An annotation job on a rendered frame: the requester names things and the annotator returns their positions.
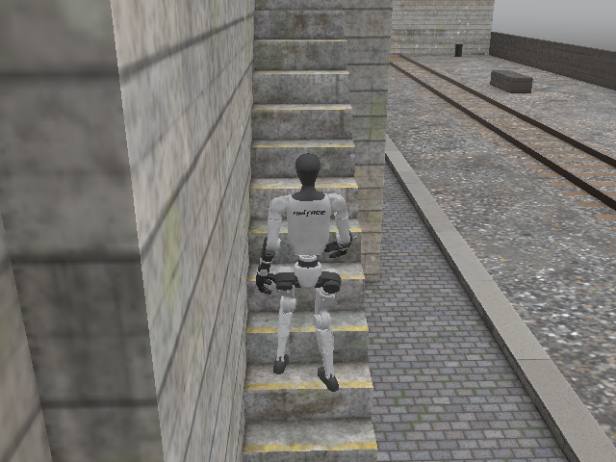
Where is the left robot hand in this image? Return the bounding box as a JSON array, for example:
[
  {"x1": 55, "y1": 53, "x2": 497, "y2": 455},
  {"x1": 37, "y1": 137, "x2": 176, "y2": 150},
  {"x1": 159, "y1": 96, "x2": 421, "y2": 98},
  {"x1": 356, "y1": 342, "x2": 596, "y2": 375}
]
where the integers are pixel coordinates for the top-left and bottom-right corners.
[{"x1": 256, "y1": 272, "x2": 275, "y2": 295}]

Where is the right robot hand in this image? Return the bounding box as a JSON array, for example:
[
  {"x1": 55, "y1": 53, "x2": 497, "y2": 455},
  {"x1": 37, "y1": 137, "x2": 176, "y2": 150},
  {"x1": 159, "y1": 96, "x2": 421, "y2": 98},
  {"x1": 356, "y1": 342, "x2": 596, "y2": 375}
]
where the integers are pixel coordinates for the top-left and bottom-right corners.
[{"x1": 324, "y1": 241, "x2": 347, "y2": 258}]

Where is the robot head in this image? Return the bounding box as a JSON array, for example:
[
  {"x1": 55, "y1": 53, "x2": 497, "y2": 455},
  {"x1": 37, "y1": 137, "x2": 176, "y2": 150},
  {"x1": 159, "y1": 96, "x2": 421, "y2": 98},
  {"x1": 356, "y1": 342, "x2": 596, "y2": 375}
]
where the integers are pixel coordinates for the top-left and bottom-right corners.
[{"x1": 292, "y1": 153, "x2": 325, "y2": 201}]

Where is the robot left foot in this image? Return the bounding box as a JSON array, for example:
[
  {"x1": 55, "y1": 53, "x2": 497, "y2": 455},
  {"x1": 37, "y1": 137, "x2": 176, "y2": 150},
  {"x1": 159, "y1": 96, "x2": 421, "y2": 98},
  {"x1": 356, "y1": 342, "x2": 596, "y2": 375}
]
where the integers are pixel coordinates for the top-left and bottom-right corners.
[{"x1": 273, "y1": 354, "x2": 289, "y2": 374}]

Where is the left robot forearm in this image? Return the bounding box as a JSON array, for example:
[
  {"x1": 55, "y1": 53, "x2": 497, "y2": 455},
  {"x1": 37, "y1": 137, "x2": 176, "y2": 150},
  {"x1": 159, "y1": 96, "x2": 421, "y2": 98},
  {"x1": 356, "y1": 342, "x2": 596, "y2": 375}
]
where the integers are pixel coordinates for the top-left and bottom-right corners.
[{"x1": 257, "y1": 237, "x2": 275, "y2": 276}]

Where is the right robot forearm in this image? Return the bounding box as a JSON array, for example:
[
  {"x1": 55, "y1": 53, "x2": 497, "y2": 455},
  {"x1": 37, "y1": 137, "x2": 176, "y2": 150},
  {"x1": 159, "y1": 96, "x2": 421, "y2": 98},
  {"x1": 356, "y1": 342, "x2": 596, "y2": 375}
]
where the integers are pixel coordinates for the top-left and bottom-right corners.
[{"x1": 338, "y1": 230, "x2": 352, "y2": 251}]

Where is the robot left upper arm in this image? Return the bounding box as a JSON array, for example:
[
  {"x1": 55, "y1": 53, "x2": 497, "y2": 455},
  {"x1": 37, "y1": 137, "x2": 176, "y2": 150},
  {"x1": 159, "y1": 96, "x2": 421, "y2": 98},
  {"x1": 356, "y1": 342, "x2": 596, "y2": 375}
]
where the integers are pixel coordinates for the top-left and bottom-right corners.
[{"x1": 266, "y1": 195, "x2": 289, "y2": 251}]

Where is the robot right upper arm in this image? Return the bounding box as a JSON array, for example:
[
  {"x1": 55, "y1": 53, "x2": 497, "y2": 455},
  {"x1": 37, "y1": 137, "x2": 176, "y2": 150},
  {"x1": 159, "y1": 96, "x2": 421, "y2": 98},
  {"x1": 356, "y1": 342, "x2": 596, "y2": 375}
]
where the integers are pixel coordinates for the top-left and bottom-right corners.
[{"x1": 328, "y1": 193, "x2": 350, "y2": 244}]

